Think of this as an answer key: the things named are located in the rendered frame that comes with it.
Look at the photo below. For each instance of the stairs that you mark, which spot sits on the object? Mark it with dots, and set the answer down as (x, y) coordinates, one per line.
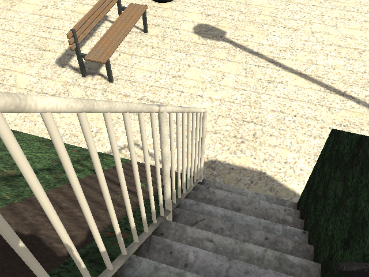
(219, 230)

